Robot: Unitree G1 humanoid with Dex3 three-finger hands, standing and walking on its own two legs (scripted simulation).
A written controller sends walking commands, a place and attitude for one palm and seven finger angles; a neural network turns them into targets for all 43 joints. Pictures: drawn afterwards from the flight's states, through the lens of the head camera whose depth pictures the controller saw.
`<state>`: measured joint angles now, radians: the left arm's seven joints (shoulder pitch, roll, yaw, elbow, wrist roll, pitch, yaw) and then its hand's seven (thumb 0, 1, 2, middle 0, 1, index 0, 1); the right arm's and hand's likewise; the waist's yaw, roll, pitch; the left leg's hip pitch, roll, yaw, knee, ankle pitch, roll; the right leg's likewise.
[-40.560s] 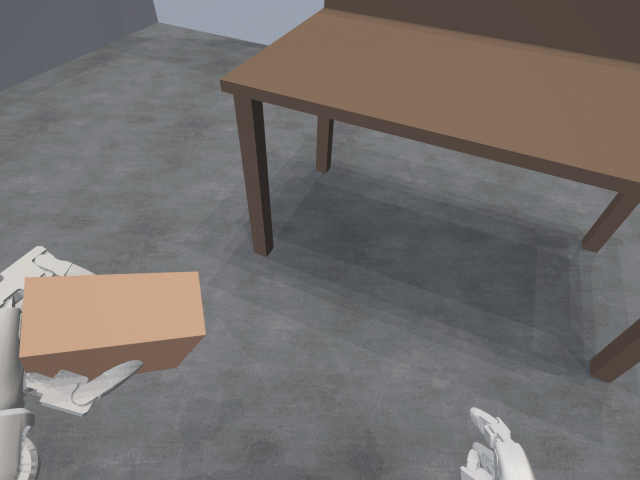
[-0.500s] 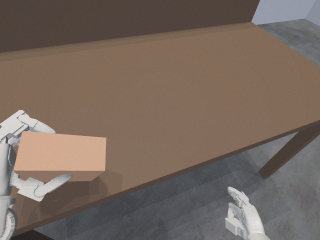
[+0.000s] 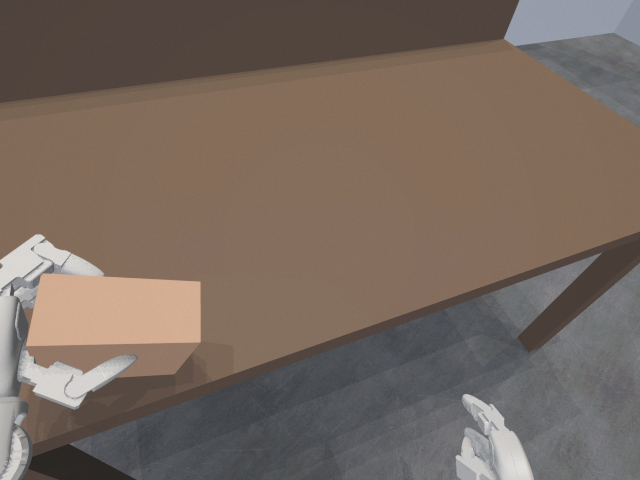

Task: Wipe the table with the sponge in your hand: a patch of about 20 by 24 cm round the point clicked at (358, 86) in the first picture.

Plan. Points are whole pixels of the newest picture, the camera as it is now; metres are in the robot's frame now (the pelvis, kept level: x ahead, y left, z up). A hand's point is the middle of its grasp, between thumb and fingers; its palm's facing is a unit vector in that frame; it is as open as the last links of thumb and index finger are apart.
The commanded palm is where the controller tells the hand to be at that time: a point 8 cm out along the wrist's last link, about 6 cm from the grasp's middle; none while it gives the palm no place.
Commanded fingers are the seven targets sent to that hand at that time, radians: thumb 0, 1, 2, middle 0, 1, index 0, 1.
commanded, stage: come to a stop and stand still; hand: left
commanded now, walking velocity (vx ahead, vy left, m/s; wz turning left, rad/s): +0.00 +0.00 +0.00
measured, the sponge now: (143, 332) +0.24 +0.21 +0.10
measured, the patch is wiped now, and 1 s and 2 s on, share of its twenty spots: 0.00 0.00 0.00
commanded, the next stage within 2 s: look again from close up in 0.94 s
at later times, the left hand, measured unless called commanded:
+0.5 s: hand (64, 312) +0.22 +0.26 +0.15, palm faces +0.40 -0.83 -0.39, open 10.4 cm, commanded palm +0.16 +0.28 +0.17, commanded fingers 0.00 0.10 1.30 -1.20 -1.60 -1.20 -1.60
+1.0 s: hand (79, 309) +0.22 +0.24 +0.16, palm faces +0.36 -0.86 -0.37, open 10.3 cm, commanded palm +0.17 +0.28 +0.17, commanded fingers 0.00 0.10 1.30 -1.20 -1.60 -1.20 -1.60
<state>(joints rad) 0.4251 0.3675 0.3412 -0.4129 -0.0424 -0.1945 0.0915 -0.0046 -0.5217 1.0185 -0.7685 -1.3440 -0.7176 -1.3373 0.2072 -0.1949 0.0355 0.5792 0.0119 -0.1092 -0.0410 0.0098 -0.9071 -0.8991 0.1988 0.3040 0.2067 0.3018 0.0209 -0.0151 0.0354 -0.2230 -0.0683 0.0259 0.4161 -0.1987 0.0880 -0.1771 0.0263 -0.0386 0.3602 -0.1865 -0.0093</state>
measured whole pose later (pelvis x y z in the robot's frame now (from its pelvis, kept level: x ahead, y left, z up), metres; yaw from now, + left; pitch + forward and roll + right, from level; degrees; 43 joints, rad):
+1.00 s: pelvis +0.01 +0.00 +0.00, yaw +0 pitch +0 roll -2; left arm 0.44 0.38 0.35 -0.50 -0.05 -0.22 0.09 0.00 -0.52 1.02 -0.77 -1.35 -0.72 -1.34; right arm 0.19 -0.20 0.04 0.58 0.01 -0.11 -0.03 0.01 -0.91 -0.90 0.20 0.30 0.21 0.30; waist 0.03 -0.02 0.04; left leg -0.23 -0.07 0.02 0.44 -0.22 0.09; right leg -0.18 0.03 -0.04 0.38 -0.21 -0.01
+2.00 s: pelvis -0.01 -0.07 -0.02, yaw +3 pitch -1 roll +0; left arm 0.20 0.57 0.38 -0.30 0.15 0.19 0.05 0.00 -0.52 1.02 -0.77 -1.35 -0.72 -1.35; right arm 0.11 -0.28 0.06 0.61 0.02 0.03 -0.09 0.01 -0.91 -0.90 0.20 0.30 0.21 0.30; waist 0.09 0.07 -0.01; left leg -0.34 -0.03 -0.04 0.64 -0.29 0.01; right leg -0.30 0.08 -0.09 0.61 -0.31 -0.10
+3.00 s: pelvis -0.01 -0.03 -0.01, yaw +0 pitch -3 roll +0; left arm 0.14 0.63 -0.01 -0.44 0.69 0.41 -0.13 0.00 -0.53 1.02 -0.77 -1.35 -0.72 -1.35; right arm 0.00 -0.26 0.11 0.59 0.04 0.06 -0.11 0.01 -0.91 -0.90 0.20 0.30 0.21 0.30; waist 0.13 0.10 0.03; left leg -0.21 -0.06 0.02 0.49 -0.22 0.05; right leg -0.20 0.05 -0.02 0.51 -0.26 -0.06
